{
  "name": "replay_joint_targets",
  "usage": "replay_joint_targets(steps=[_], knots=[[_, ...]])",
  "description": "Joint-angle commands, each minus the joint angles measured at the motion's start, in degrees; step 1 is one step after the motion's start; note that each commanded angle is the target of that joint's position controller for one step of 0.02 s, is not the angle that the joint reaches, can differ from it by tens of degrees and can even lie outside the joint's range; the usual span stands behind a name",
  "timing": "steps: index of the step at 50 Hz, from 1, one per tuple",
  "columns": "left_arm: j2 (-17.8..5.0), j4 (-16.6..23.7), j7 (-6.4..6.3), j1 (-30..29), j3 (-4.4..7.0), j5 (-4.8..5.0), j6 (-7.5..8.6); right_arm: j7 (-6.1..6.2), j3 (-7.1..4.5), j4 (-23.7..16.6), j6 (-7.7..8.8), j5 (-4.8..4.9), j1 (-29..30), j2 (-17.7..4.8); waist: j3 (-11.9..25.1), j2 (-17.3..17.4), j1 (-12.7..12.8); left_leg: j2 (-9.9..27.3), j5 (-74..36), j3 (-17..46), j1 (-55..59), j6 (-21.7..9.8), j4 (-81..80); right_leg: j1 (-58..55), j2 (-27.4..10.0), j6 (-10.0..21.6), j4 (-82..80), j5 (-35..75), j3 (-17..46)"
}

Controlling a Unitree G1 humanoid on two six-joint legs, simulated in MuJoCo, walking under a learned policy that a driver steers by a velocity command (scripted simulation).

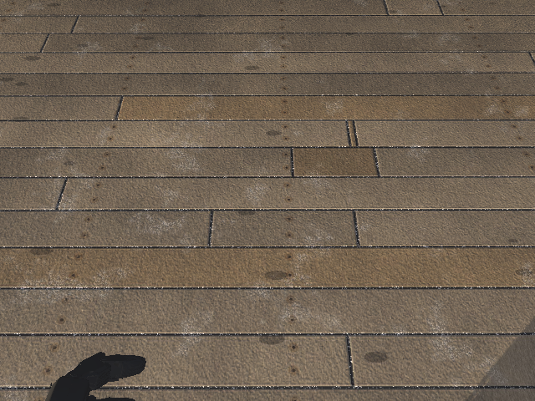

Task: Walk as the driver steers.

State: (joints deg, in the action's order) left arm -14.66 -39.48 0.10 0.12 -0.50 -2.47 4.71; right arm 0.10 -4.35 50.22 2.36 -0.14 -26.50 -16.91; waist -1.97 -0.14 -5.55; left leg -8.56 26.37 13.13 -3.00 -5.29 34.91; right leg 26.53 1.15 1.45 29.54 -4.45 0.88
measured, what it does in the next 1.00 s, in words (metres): walks ahead, turning right: left foot, then right foot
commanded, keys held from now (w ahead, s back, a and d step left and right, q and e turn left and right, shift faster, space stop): w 0.30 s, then w+e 0.70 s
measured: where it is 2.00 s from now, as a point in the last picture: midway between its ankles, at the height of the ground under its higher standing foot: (305, 250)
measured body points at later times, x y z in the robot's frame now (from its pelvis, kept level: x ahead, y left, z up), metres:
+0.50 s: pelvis +0.24 +0.03 +0.01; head +0.27 +0.04 +0.46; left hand +0.18 +0.28 -0.14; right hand +0.47 -0.18 -0.07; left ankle +0.32 +0.12 -0.72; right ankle +0.12 -0.10 -0.70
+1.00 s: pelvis +0.49 -0.01 -0.01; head +0.52 -0.02 +0.44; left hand +0.75 +0.17 -0.10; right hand +0.39 -0.25 -0.15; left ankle +0.33 +0.13 -0.70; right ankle +0.58 -0.09 -0.72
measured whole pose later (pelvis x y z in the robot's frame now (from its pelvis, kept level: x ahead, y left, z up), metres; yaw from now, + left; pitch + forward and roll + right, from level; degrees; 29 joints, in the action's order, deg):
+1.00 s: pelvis +0.49 -0.01 -0.01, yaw -16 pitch +1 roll +0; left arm -13.6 -43.0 3.2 1.9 2.8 -2.8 1.2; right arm 1.2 -2.5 53.9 3.1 -1.2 -23.7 -13.7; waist -3.5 0.5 -2.6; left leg 5.6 25.6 -17.7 2.1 1.3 34.0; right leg 27.0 2.1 8.8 34.0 -9.3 -7.0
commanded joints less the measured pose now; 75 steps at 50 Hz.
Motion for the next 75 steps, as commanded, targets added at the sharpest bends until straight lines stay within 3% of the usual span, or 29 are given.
replay_joint_targets(steps=[1,2,3,4,8,17,20,22,23,24,25,26,29,30,37,43,46,48,49,50,51,52,54,56,58,62,70,73,75], knots=[[-16.20,-1.69,-1.42,20.35,5.51,-0.18,-0.58,0.02,-0.19,-5.95,1.17,0.08,-4.77,-4.64,20.03,-14.85,7.68,1.72,4.99,-6.00,-31.55,0.69,34.61,-41.20,-27.13,12.99,-12.17,-19.10,45.73],[-10.05,-1.04,-0.94,16.66,4.42,0.40,-0.81,0.11,-0.42,-4.27,0.52,-1.09,-1.88,-6.03,11.21,-5.37,6.84,5.33,-0.60,-5.37,-33.10,0.77,37.02,-33.48,-24.13,12.23,-13.14,-22.00,38.11],[-6.21,-1.23,-0.44,14.31,3.51,0.72,-0.58,-0.47,-0.09,-4.62,0.51,-1.55,2.35,-5.07,5.43,-1.18,7.09,6.65,-4.62,-5.92,-32.18,1.17,34.59,-26.42,-20.28,10.88,-14.52,-17.64,28.97],[-5.14,-1.78,-0.31,13.30,3.17,0.40,-0.33,-0.91,0.06,-5.01,0.37,-1.59,4.09,-4.00,2.99,-2.39,6.12,8.04,-6.25,-6.32,-30.98,1.53,31.82,-22.55,-17.28,9.14,-15.99,-12.21,22.64],[-6.19,-5.50,0.35,17.42,3.53,1.33,1.66,-2.02,0.49,-5.77,-0.85,-2.40,5.59,-2.82,2.71,-5.71,4.65,8.31,-7.63,-7.18,-29.31,2.86,27.32,-19.82,-14.42,9.83,-17.36,6.76,12.78],[-7.61,-10.35,0.89,23.84,4.14,2.00,1.03,-3.01,2.97,-11.56,-0.12,-1.80,24.80,-0.52,-0.84,-5.15,8.07,10.89,-20.54,-15.62,-25.09,4.46,2.16,-17.79,-11.84,8.63,-20.35,8.65,4.31],[-9.53,-11.45,0.66,24.86,4.70,1.75,0.35,-2.17,2.69,-11.89,0.53,-1.68,24.49,-1.78,-0.75,-4.97,7.12,9.74,-17.50,-15.67,-21.09,3.33,-2.15,-20.31,-13.84,8.10,-16.25,12.22,7.22],[-9.45,-11.99,0.47,24.57,4.67,2.02,-0.04,-1.17,1.85,-9.05,1.52,-2.33,16.07,-3.20,2.60,-2.30,2.89,8.01,-17.70,-15.83,-8.32,1.97,-9.07,-18.91,-11.32,6.42,-5.66,18.00,5.77],[-7.55,-11.45,0.52,24.55,4.11,2.28,0.14,-0.36,0.71,-6.71,2.26,-3.37,7.60,-6.32,8.36,1.37,-0.41,13.00,-15.34,-10.55,4.05,0.22,-10.42,-13.37,-7.73,5.11,6.19,13.20,3.20],[-1.93,-8.57,0.56,25.54,2.74,3.13,0.30,0.44,-0.48,-6.69,2.51,-4.52,0.29,-12.01,16.31,11.25,-2.18,30.02,-7.97,8.66,18.59,-3.15,-13.86,0.41,-1.65,2.93,24.20,-10.12,-1.35],[-4.40,-8.84,0.05,28.03,3.67,2.89,-0.45,0.54,-1.33,-5.66,1.35,-2.53,0.18,-13.61,17.42,15.74,-0.87,35.30,-3.97,22.81,17.03,-7.26,-20.25,9.36,2.19,3.03,34.18,-26.03,-0.78],[-7.02,-9.77,-0.16,25.63,4.51,1.89,-1.31,0.31,-0.06,-6.73,1.05,-1.83,5.22,-8.40,9.29,7.44,1.08,32.25,0.09,16.09,10.40,-6.25,-20.85,11.38,-1.92,3.75,37.56,-22.66,2.69],[-4.20,-10.39,1.07,22.47,4.72,1.11,-2.57,0.06,1.92,-6.67,2.24,-1.36,11.52,-1.13,-0.15,5.79,4.94,24.10,-14.73,-2.57,-2.68,-1.64,-24.89,7.41,-5.76,2.82,33.46,-13.93,2.49],[-3.17,-10.30,1.56,23.16,4.51,0.72,-3.16,0.31,1.53,-6.29,2.62,-1.33,11.64,-2.17,0.88,8.09,5.74,24.30,-16.47,-4.02,-3.81,-2.62,-25.72,6.41,-5.54,2.09,34.19,-12.61,1.28],[-1.28,-5.66,3.25,10.88,4.27,0.59,-4.27,0.56,0.96,-2.46,3.91,-0.99,6.75,-1.89,-2.09,4.20,5.45,23.24,-28.93,-16.52,-0.79,-3.64,-27.54,14.84,-6.60,0.24,26.22,-0.67,-0.02],[-1.09,-1.09,4.43,0.28,3.27,0.32,-4.10,1.01,0.26,0.15,3.40,-1.07,3.11,-4.26,-4.10,4.15,3.29,24.05,-36.66,-23.47,3.00,-2.18,-25.44,9.14,-4.85,3.01,9.72,1.89,-6.25],[-2.20,-0.54,3.99,0.96,3.74,0.03,-4.18,1.44,-0.14,1.18,2.38,-1.21,2.38,-6.06,-2.24,5.01,4.38,24.59,-56.82,-26.43,7.97,-1.01,-17.22,4.04,-1.00,6.16,6.65,-5.49,-9.45],[-4.04,-2.67,3.25,9.38,4.83,-0.02,-3.76,1.59,-0.57,1.44,1.22,-1.28,2.44,-7.88,3.36,5.49,8.13,24.31,-68.06,-27.84,8.53,-0.53,-1.90,-6.20,3.62,9.03,4.40,-10.66,-10.59],[-5.90,-5.66,2.48,18.66,5.96,-0.50,-3.22,1.50,-0.52,0.90,0.79,-1.13,3.01,-8.06,8.62,3.11,12.38,23.21,-60.67,-28.89,2.46,0.98,11.66,-19.04,4.56,11.02,-0.12,-8.81,-8.67],[-12.31,-6.71,1.45,24.97,7.95,-1.10,-3.24,1.04,0.45,-1.70,1.01,-0.50,1.67,-4.37,15.31,-4.88,13.82,19.99,-36.05,-28.97,-15.23,3.47,30.74,-36.34,-8.76,15.78,-2.34,-17.97,10.25],[-17.25,-5.31,1.10,22.75,8.95,0.70,-3.68,0.03,0.70,-6.05,1.66,-0.46,3.51,-2.26,19.23,-14.04,10.81,7.35,5.93,-20.99,-34.57,6.40,47.56,-45.37,-21.79,23.51,-11.39,-13.19,41.73],[-15.42,-5.62,0.67,23.15,8.59,1.55,-4.32,-0.12,0.14,-7.18,2.06,-1.08,11.38,-5.52,14.28,-3.61,13.02,10.52,1.03,-12.00,-41.05,5.72,48.27,-43.43,-19.82,21.58,-13.21,-8.42,36.14],[-9.86,-6.37,0.14,18.05,7.06,1.93,-3.72,-0.08,0.67,-6.40,3.07,-0.63,11.35,-3.81,2.51,1.86,7.85,15.14,-7.27,-11.74,-36.73,4.78,38.05,-27.77,-14.96,16.41,-13.11,9.20,21.71],[-7.50,-5.41,-0.06,13.83,6.24,2.48,-3.03,-0.20,0.84,-5.63,1.16,-2.50,8.08,-3.31,2.99,0.21,4.11,16.13,-7.92,-11.35,-29.93,6.11,32.92,-20.49,-10.97,15.23,-15.48,10.70,16.40],[-7.73,-5.82,0.32,15.16,6.11,2.72,-1.87,-0.60,0.79,-6.15,-0.42,-2.87,8.58,-2.64,3.13,0.22,3.50,15.56,-8.45,-12.18,-28.91,7.25,30.05,-18.22,-9.24,15.52,-16.18,14.43,14.71],[-8.24,-7.19,0.40,19.65,6.07,2.39,-1.22,-1.10,1.11,-8.32,-1.03,-2.50,15.87,-1.77,0.01,-1.51,5.73,15.80,-17.72,-13.57,-33.80,8.27,19.10,-18.30,-7.85,13.69,-19.73,10.19,12.98],[-6.44,-10.73,-0.48,25.29,4.43,1.38,-0.38,-1.99,2.18,-10.37,0.07,-1.36,25.92,-0.33,-2.16,-2.35,9.77,12.20,-27.23,-17.03,-32.57,3.83,1.90,-28.54,-8.65,7.98,-17.40,30.41,4.12],[-7.02,-11.57,-1.45,23.63,4.04,0.89,-0.41,-1.83,1.92,-8.74,0.68,-1.43,21.48,-1.22,-0.50,-4.10,7.34,7.91,-23.08,-17.46,-23.92,1.19,-1.30,-29.62,-9.80,5.95,-11.31,44.67,1.89],[-8.83,-11.39,-2.09,20.96,4.48,0.92,-0.61,-1.15,0.83,-4.98,1.40,-1.63,10.54,-3.75,3.78,-3.96,2.58,4.53,-22.30,-17.75,-14.76,-0.86,-6.34,-31.31,-8.75,4.50,2.41,51.00,0.71]])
